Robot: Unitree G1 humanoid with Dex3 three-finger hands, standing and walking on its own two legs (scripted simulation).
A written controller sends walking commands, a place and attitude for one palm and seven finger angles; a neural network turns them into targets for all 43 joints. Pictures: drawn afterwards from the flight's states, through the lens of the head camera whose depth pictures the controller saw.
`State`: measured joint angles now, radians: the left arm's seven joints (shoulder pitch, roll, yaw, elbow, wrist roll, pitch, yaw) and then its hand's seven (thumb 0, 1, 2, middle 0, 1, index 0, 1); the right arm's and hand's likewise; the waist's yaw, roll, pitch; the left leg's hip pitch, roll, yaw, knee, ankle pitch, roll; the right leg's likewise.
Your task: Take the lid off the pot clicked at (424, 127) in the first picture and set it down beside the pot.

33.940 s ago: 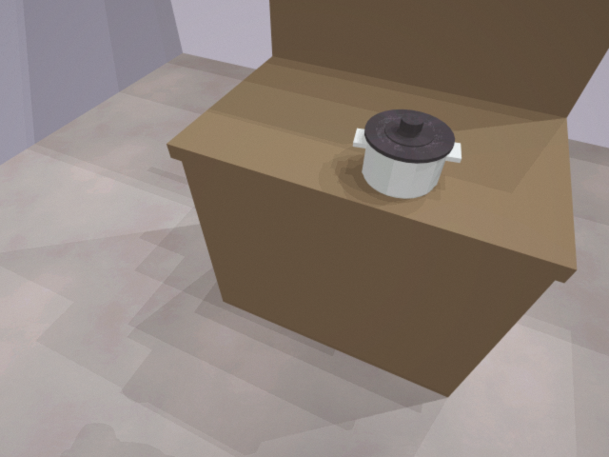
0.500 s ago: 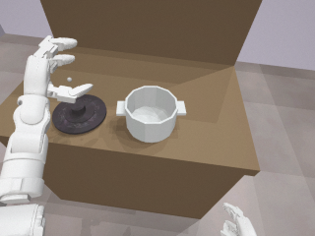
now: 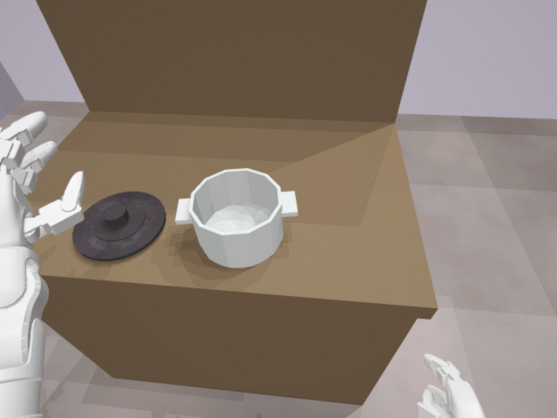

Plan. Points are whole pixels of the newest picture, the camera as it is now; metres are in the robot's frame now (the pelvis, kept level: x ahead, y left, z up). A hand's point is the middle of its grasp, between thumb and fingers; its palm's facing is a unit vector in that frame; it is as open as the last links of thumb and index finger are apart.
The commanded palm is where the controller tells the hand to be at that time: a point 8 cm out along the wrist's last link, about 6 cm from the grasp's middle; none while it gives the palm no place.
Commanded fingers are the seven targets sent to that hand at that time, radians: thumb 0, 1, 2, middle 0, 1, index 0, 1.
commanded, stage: draw the hand back to the body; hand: left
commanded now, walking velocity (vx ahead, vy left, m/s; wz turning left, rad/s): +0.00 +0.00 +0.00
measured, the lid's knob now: (115, 215) +0.45 +0.34 +0.01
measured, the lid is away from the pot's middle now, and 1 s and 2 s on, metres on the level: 0.24 0.24 0.24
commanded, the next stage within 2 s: step back with the hand held close in 1.04 s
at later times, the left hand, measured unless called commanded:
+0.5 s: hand (41, 270) +0.22 +0.26 +0.19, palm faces +0.44 -0.86 -0.27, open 7.5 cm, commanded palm +0.16 +0.29 +0.20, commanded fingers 0.00 0.90 0.90 -0.20 -0.30 -0.20 -0.30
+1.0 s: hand out of the picture +0.16 +0.27 +0.18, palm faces +0.41 -0.84 -0.35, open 7.4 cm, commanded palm +0.10 +0.31 +0.19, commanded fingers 0.00 0.90 0.90 -0.20 -0.30 -0.20 -0.30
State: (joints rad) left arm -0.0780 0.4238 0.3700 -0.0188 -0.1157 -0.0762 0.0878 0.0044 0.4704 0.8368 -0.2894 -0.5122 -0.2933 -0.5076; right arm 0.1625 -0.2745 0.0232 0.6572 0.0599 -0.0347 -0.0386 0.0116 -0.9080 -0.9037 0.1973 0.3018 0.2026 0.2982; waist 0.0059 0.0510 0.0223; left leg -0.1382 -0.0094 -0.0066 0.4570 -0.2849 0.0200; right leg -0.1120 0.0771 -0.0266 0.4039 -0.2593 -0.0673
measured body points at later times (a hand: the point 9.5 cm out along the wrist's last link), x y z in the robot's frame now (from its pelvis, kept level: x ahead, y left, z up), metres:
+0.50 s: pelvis -0.03 +0.00 +0.00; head -0.04 -0.02 +0.45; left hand +0.19 +0.30 +0.21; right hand +0.16 -0.22 -0.09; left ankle -0.02 +0.11 -0.74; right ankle -0.03 -0.07 -0.74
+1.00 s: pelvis -0.02 +0.03 +0.00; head -0.05 +0.02 +0.45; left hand +0.13 +0.32 +0.20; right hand +0.18 -0.18 -0.07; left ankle -0.02 +0.11 -0.74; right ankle -0.03 -0.07 -0.74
